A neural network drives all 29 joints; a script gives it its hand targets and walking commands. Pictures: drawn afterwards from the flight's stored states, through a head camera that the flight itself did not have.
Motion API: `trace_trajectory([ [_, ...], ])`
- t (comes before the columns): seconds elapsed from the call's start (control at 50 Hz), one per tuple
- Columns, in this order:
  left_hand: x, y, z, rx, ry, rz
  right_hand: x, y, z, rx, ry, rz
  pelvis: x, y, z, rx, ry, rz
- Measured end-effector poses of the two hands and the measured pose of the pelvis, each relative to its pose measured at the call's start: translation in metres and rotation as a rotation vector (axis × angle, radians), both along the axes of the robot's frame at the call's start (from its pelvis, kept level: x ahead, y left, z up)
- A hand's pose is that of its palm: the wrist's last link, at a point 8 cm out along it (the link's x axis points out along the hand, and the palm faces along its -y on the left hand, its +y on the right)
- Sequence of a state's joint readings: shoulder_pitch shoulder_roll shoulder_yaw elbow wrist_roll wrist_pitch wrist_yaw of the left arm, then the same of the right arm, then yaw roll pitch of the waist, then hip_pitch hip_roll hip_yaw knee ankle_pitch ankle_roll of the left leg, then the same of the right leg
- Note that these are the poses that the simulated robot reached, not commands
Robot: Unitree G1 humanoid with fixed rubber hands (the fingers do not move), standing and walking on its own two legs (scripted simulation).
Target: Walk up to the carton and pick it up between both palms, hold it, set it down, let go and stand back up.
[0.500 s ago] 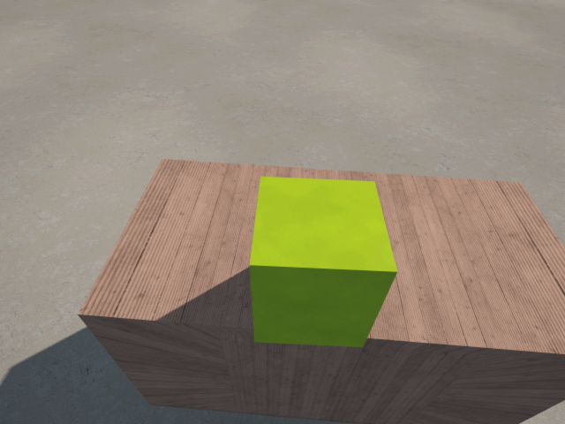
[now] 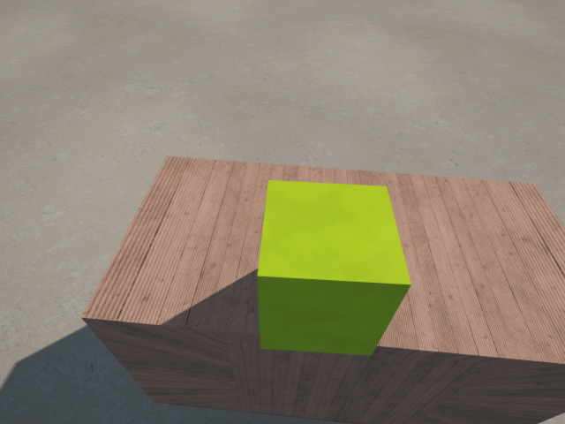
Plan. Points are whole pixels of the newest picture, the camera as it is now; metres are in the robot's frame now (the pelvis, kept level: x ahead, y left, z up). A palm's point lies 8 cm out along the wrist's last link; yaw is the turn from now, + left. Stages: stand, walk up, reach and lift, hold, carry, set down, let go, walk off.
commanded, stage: stand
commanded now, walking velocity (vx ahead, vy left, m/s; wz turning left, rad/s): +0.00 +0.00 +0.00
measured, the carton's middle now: (321, 270) +0.40 -0.06 -0.05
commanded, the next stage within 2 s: none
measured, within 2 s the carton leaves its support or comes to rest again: neither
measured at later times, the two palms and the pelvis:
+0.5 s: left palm out of the picture +0.03 +0.24 -0.14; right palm out of the picture +0.04 -0.24 -0.13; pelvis +0.01 +0.00 +0.00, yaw +0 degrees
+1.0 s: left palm out of the picture +0.02 +0.24 -0.14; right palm out of the picture +0.03 -0.23 -0.13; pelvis +0.02 +0.00 +0.00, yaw +0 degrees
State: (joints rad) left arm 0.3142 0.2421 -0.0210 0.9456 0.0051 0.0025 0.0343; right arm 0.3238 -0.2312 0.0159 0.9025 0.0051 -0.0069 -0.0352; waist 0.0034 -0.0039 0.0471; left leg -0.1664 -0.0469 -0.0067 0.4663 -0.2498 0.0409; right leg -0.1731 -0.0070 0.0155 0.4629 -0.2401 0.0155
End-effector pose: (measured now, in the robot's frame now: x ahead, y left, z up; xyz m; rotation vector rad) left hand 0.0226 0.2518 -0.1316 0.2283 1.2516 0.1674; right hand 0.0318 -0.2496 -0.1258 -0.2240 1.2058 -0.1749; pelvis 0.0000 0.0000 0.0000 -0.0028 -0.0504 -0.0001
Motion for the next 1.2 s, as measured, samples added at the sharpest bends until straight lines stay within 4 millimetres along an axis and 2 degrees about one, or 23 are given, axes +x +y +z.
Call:
trace_trajectory([
  [0.28,0.006,-0.008,-0.003,-0.020,0.018,0.016,0.014,0.011,-0.001,0.017,0.000,-0.008,0.010,0.002,0.002,0.003,0.015,0.001],
  [0.72,-0.001,-0.011,-0.006,-0.024,0.070,0.035,0.001,0.017,-0.006,0.027,0.065,-0.037,0.014,0.003,0.003,0.005,0.016,0.003],
  [1.2,-0.009,-0.018,-0.008,-0.032,0.102,0.050,-0.005,0.020,-0.009,0.037,0.099,-0.046,0.017,0.001,0.004,0.005,0.016,0.006],
])
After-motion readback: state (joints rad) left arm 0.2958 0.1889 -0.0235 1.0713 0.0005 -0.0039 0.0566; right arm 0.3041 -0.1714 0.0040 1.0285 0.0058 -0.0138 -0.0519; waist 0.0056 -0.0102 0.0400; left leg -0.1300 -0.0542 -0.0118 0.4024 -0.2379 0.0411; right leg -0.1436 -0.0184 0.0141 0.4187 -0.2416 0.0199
